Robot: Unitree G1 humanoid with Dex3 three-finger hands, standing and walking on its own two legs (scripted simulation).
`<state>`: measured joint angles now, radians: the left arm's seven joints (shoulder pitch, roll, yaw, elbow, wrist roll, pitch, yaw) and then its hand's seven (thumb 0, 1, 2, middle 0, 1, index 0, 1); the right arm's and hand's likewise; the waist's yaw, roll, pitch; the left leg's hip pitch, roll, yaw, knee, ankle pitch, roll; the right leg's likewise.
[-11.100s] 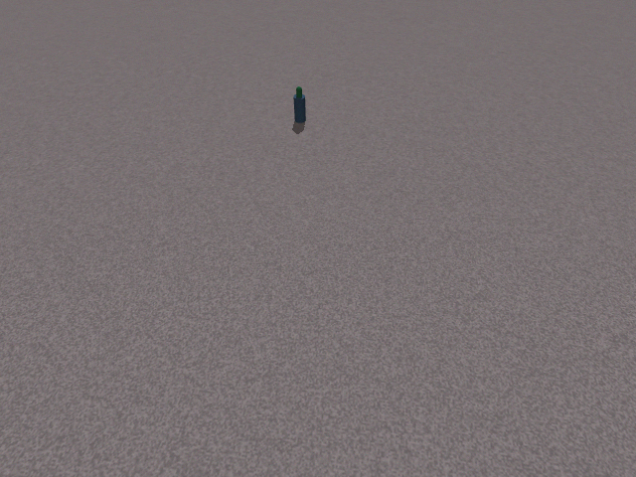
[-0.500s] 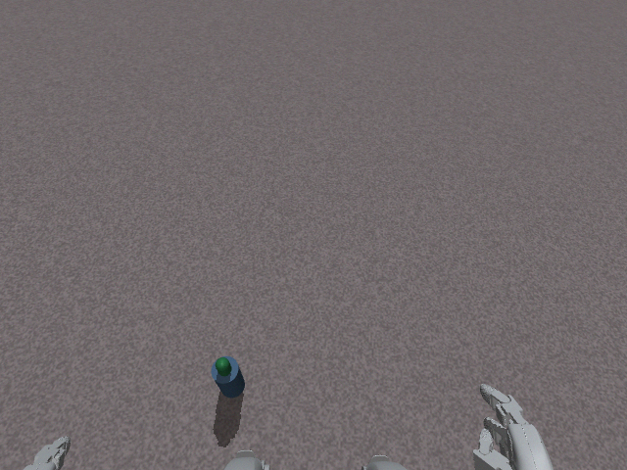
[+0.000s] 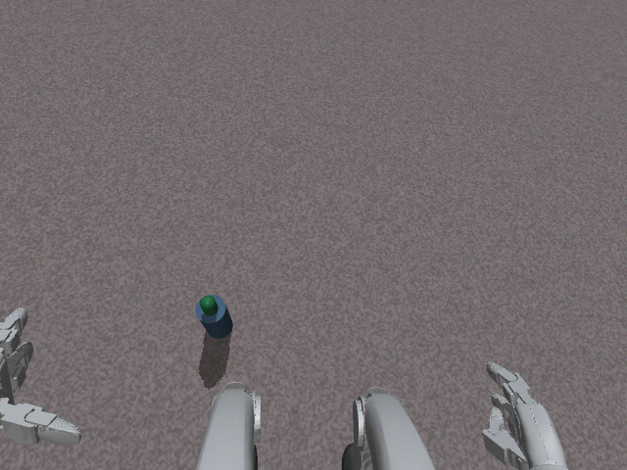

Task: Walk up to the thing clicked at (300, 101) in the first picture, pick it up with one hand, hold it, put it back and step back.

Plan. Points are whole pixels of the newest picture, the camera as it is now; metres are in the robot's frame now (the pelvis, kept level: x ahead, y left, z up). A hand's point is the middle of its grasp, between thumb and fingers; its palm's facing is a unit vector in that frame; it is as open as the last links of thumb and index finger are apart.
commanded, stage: go down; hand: left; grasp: from the side
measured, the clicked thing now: (213, 314) +0.46 +0.21 -0.49
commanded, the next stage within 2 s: approach in 1.50 s
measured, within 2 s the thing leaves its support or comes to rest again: neither
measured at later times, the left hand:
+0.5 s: hand (57, 334) +0.33 +0.37 -0.14, palm faces +0.18 -0.97 -0.17, open 17.1 cm
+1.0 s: hand (61, 317) +0.36 +0.38 -0.18, palm faces +0.17 -0.98 -0.11, open 17.4 cm
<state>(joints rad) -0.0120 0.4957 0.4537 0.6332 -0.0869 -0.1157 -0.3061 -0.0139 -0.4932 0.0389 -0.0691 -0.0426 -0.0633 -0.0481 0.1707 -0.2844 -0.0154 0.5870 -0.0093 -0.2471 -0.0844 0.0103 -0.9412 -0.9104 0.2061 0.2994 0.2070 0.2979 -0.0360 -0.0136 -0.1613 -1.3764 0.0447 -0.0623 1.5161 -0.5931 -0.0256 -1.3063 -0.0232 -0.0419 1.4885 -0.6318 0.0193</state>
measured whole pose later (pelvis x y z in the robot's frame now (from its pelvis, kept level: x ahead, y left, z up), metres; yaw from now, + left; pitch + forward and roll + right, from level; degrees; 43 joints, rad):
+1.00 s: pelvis -0.05 +0.00 -0.18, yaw -4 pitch +32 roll -6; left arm -0.56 0.84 0.80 1.04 -0.15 -0.35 -0.64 -0.02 -0.50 0.05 -0.04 -0.04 -0.04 -0.04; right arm 0.12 -0.34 0.08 0.68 -0.04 -0.16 -0.03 0.01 -0.92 -0.91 0.21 0.30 0.21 0.30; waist -0.07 -0.03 -0.11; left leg -2.04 0.04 -0.14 2.12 -0.66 -0.04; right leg -1.95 0.00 -0.07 2.08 -0.70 0.02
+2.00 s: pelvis -0.05 +0.00 -0.27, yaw -9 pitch +27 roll -9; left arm -0.71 0.94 0.83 1.35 -0.23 -0.63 -0.69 -0.02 -0.59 0.01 -0.08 -0.05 -0.06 -0.07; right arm 0.01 -0.37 0.23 0.65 -0.13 -0.16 0.02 0.00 -0.91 -0.90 0.21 0.30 0.21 0.30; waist -0.15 -0.12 0.05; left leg -2.23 0.04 -0.22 2.43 -0.69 -0.05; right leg -2.12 0.04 -0.11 2.33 -0.70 0.04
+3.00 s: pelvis -0.06 +0.03 -0.32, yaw -15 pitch +12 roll -16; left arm -0.65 0.85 0.65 1.44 -0.12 -1.05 -0.15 -0.02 -0.52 0.07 -0.04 -0.07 -0.04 -0.06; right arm -0.15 -0.38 0.49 0.54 -0.34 0.02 0.11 0.00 -0.93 -0.91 0.21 0.30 0.21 0.30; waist -0.26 -0.27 0.29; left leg -2.22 0.03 -0.39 2.66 -0.69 -0.03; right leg -2.05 0.10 -0.22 2.44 -0.65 0.07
